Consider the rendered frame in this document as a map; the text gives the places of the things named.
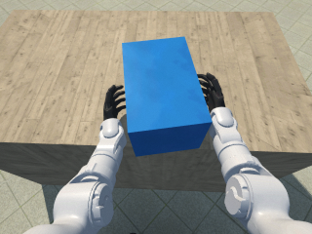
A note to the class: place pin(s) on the robot right forearm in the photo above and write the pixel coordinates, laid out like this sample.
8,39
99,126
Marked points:
231,151

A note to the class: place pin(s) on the left robot upper arm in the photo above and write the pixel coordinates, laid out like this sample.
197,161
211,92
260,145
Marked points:
80,208

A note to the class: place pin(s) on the right robot upper arm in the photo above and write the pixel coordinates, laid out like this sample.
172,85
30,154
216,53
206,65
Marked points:
261,203

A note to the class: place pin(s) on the left robot hand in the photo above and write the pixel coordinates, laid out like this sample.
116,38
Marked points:
109,108

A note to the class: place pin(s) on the pedestal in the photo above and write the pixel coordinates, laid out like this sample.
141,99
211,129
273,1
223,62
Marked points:
56,67

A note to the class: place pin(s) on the robot left forearm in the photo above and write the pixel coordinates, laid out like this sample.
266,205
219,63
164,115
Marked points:
106,159

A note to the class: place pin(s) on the carton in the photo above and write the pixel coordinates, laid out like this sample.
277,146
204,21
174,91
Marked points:
165,105

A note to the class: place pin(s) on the right robot hand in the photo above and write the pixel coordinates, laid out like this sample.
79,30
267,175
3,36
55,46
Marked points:
214,97

